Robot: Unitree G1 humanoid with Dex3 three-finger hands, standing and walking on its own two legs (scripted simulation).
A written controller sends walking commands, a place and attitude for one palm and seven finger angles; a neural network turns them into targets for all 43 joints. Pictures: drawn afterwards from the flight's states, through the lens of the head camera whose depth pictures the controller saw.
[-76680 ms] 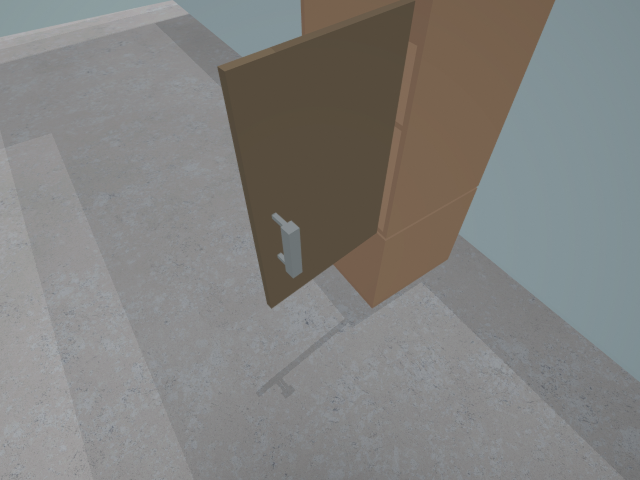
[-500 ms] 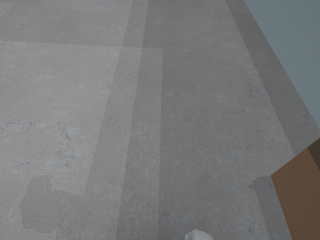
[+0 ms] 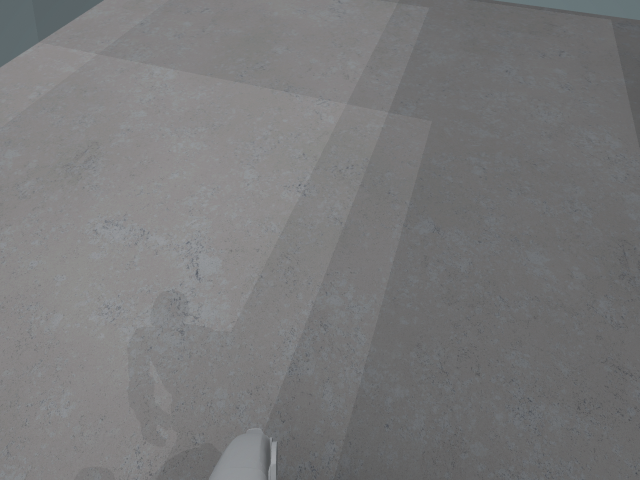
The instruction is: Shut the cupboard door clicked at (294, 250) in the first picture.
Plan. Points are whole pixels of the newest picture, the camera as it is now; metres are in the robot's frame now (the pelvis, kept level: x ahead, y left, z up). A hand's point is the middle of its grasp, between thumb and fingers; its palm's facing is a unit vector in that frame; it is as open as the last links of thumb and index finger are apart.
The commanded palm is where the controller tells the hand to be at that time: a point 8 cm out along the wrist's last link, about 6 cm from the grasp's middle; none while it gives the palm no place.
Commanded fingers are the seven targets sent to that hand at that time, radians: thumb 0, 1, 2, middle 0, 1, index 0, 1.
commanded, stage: walk to a spot facing it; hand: left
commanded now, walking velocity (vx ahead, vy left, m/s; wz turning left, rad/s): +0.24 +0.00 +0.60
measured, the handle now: out of the picture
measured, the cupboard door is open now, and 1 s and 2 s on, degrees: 3 3 3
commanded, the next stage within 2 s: turn to face it in 0.12 s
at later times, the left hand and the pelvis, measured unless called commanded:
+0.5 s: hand (176, 413) +0.22 +0.24 -0.17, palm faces +0.15 -0.96 -0.22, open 7.3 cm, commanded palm none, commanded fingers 0.00 0.90 0.90 -0.20 -0.30 -0.20 -0.30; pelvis +0.17 +0.04 -0.01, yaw +5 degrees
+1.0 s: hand (195, 362) +0.31 +0.24 -0.19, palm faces -0.11 -0.97 -0.21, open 7.4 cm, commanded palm none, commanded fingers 0.00 0.90 0.90 -0.20 -0.30 -0.20 -0.30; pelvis +0.24 +0.04 -0.02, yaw -12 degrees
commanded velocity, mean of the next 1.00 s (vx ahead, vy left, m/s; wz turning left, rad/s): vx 0.02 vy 0.00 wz -0.37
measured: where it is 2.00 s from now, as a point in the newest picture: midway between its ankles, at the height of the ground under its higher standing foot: (312, 457)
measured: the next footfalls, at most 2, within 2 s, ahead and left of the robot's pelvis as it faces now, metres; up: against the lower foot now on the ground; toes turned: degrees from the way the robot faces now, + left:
left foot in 0.18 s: +0.21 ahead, +0.13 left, +0.00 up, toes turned +12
right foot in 0.60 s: +0.24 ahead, -0.09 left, +0.00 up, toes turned -4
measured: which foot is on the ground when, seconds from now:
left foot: up 0.00-0.16, down 0.18-0.62, up 0.64-0.98, down 1.00-1.00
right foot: down 0.00-0.18, up 0.20-0.58, down 0.60-1.00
